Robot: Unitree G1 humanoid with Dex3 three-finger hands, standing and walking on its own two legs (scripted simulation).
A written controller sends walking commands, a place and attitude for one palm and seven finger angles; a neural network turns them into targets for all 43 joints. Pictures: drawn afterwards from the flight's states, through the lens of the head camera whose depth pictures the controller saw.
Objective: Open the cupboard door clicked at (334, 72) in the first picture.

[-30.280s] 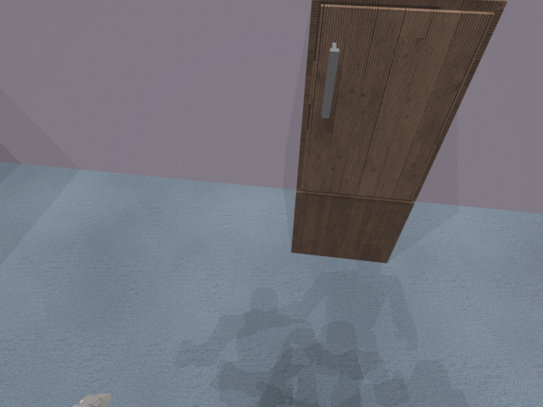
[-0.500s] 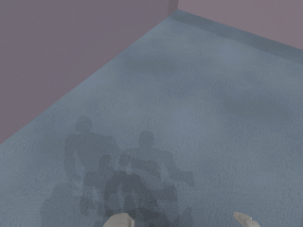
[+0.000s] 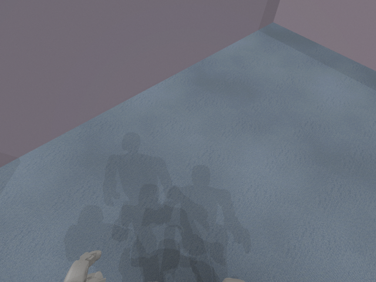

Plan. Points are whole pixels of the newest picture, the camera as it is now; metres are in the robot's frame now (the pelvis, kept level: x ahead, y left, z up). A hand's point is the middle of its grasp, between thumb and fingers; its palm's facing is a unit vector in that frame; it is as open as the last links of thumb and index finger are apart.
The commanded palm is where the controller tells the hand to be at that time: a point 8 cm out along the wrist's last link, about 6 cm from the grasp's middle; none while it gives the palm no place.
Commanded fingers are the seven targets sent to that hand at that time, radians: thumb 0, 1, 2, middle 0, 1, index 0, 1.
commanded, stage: turn to face it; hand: left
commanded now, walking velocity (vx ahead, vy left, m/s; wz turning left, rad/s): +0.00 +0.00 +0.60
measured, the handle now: out of the picture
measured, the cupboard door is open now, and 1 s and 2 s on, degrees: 40 40 40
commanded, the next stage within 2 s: none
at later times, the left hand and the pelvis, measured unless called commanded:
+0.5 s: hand out of the picture -0.04 +0.21 -0.19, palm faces +0.36 -0.90 -0.25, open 7.3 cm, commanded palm none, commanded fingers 0.00 0.90 0.90 -0.20 -0.30 -0.20 -0.30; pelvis -0.01 -0.01 -0.02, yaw +20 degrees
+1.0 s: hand out of the picture +0.00 +0.20 -0.15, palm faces +0.55 -0.79 -0.28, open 7.4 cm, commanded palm none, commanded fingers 0.00 0.90 0.90 -0.20 -0.30 -0.20 -0.30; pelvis +0.01 -0.04 -0.01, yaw +35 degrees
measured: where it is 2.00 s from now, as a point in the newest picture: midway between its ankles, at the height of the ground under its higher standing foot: outside the picture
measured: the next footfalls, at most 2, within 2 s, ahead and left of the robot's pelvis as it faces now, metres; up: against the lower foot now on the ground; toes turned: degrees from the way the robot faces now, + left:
right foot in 0.04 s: +0.03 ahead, -0.13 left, +0.00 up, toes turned +1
left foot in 0.48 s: +0.00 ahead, +0.11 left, +0.00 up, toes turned +25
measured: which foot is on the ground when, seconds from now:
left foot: down 0.00-0.04, up 0.06-0.46, down 0.48-0.98, up 1.00-1.00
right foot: up 0.00-0.02, down 0.04-0.48, up 0.50-0.96, down 0.98-1.00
